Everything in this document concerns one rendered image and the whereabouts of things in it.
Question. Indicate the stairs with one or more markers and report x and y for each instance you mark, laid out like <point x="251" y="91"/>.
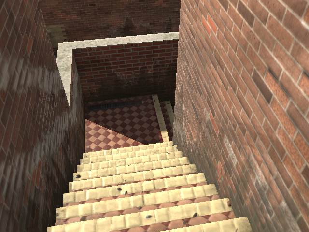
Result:
<point x="144" y="188"/>
<point x="168" y="115"/>

